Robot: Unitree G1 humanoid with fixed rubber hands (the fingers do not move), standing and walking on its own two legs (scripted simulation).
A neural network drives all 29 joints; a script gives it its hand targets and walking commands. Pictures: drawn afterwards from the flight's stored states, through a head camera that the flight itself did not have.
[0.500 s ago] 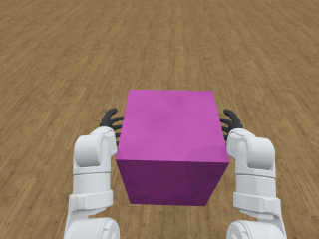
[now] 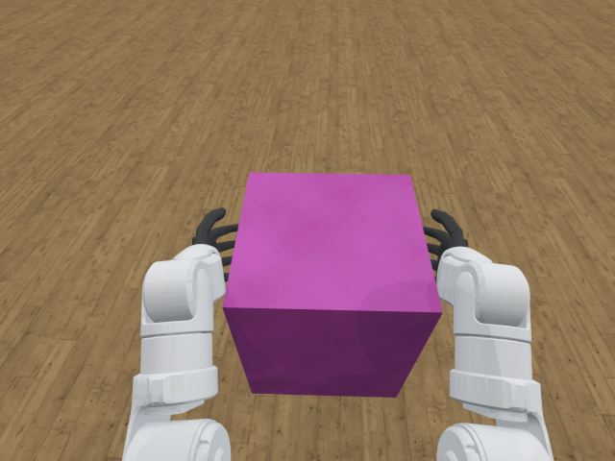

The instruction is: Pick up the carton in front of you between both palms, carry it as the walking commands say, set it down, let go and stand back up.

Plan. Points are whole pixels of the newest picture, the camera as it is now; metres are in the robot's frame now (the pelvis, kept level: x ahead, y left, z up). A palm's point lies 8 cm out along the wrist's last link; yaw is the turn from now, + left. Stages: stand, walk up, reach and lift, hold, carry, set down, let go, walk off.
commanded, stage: carry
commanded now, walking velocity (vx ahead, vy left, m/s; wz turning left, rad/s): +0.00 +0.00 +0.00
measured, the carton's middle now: (326, 290) +0.34 +0.00 +0.06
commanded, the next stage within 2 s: none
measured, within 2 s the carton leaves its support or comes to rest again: neither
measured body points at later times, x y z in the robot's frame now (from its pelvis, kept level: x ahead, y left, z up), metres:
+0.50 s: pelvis +0.00 +0.00 +0.00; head -0.02 +0.00 +0.45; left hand +0.34 +0.15 +0.12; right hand +0.34 -0.15 +0.12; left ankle +0.06 +0.07 -0.73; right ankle +0.04 -0.11 -0.73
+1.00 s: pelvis +0.01 -0.01 +0.00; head -0.01 -0.01 +0.45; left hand +0.35 +0.15 +0.13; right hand +0.35 -0.16 +0.13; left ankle +0.06 +0.07 -0.73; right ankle +0.03 -0.11 -0.73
